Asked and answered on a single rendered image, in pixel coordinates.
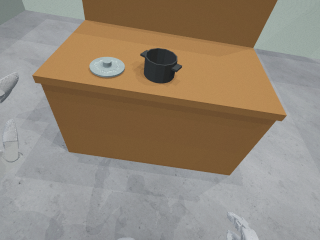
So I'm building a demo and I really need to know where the knob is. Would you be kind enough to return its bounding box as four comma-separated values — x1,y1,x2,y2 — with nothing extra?
102,58,112,67

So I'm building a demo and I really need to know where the robot right hand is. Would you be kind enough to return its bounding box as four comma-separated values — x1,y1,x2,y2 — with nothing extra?
226,212,259,240

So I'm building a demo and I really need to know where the lid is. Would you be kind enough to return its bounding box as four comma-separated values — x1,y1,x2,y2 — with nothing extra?
89,57,125,78

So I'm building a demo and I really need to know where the table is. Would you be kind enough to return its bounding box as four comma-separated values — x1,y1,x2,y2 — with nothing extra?
32,0,287,176

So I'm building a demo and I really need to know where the pot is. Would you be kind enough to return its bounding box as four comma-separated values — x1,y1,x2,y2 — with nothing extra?
140,48,182,84

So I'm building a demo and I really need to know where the robot left hand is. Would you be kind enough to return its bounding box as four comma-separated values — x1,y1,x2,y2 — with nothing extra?
0,72,24,178

